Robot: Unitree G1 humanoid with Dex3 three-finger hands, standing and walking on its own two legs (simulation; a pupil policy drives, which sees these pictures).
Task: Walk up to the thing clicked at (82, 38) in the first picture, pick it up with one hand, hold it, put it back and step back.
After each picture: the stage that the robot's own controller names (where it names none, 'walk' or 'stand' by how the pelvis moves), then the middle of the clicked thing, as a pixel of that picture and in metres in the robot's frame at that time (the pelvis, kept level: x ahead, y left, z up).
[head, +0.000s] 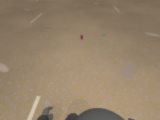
stand; (81, 37) +2.04 +0.20 -0.72
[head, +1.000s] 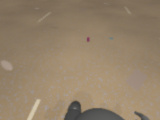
walk; (88, 39) +1.92 +0.15 -0.71
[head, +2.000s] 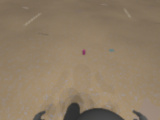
walk; (83, 52) +1.32 +0.14 -0.70
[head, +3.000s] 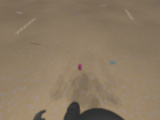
walk; (79, 67) +0.90 +0.19 -0.71
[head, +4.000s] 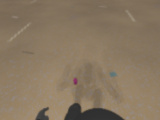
walk; (75, 81) +0.61 +0.22 -0.71
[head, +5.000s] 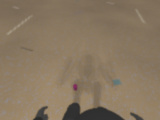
walk; (75, 87) +0.46 +0.16 -0.70
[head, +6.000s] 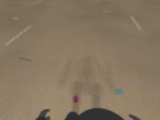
stand; (75, 99) +0.36 +0.15 -0.72
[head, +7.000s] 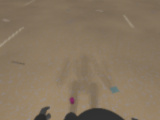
stand; (72, 100) +0.34 +0.19 -0.71
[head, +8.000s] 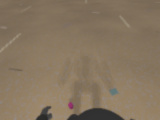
stand; (70, 105) +0.29 +0.24 -0.72
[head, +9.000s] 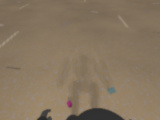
stand; (69, 104) +0.30 +0.24 -0.73
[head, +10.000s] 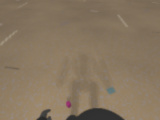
stand; (68, 104) +0.29 +0.24 -0.73
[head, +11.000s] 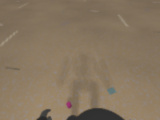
stand; (69, 105) +0.28 +0.24 -0.73
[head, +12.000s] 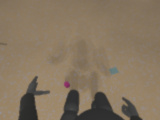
go down; (67, 84) +0.33 +0.23 -0.57
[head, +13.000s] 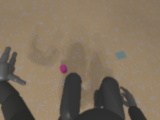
go down; (63, 69) +0.38 +0.24 -0.32
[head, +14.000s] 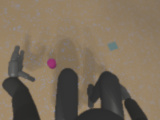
close in; (52, 64) +0.37 +0.26 -0.26
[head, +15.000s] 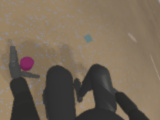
close; (27, 64) +0.37 +0.28 -0.22
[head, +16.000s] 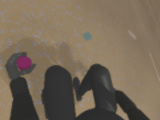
close; (24, 64) +0.36 +0.29 -0.22
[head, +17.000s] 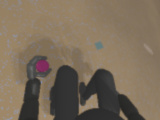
lift; (42, 66) +0.31 +0.27 -0.17
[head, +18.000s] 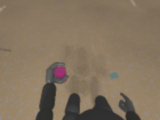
lift; (61, 75) +0.31 +0.19 +0.02
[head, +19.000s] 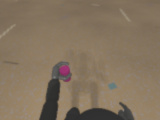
hold; (65, 74) +0.33 +0.17 +0.02
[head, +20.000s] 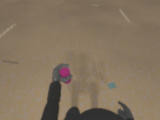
hold; (65, 75) +0.33 +0.17 +0.00
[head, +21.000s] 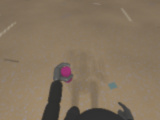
hold; (67, 75) +0.33 +0.17 +0.01
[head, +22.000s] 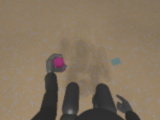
crouch; (60, 65) +0.39 +0.21 -0.06
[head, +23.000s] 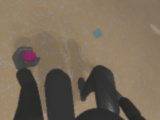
lower; (31, 59) +0.39 +0.28 -0.22
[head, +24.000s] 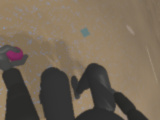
lower; (16, 56) +0.40 +0.31 -0.23
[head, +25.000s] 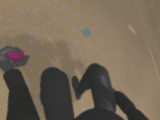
lower; (17, 57) +0.39 +0.31 -0.22
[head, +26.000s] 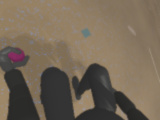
lower; (18, 58) +0.39 +0.31 -0.22
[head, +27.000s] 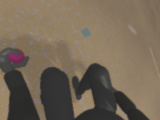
rest; (18, 58) +0.39 +0.31 -0.22
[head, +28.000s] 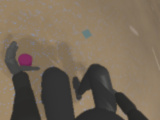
withdraw; (25, 62) +0.38 +0.28 -0.22
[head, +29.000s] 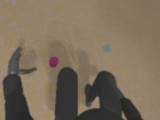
stand; (53, 62) +0.39 +0.24 -0.26
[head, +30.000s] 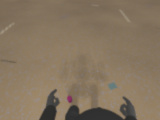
stand; (69, 99) +0.33 +0.20 -0.64
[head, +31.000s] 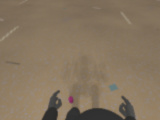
stand; (71, 99) +0.34 +0.20 -0.66
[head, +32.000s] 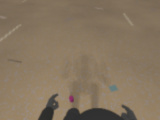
stand; (71, 99) +0.34 +0.20 -0.68
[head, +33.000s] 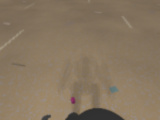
walk; (73, 100) +0.35 +0.20 -0.72
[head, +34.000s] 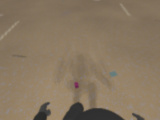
walk; (76, 85) +0.49 +0.18 -0.71
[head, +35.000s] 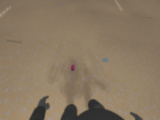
walk; (72, 68) +0.74 +0.19 -0.71
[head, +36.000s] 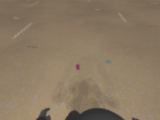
stand; (77, 66) +0.97 +0.22 -0.70
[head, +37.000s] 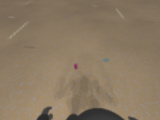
stand; (75, 66) +0.94 +0.24 -0.73
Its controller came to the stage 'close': yes
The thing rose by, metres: 0.73
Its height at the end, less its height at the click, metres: +0.00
